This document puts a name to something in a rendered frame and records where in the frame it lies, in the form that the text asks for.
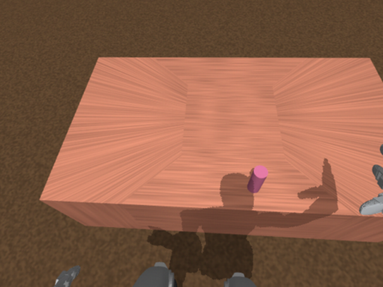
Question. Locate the right robot hand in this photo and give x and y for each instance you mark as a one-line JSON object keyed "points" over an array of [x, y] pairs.
{"points": [[376, 204]]}

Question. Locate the left robot hand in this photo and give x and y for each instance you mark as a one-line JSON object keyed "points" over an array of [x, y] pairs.
{"points": [[66, 277]]}

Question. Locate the can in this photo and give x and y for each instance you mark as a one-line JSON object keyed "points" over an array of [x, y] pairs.
{"points": [[257, 179]]}

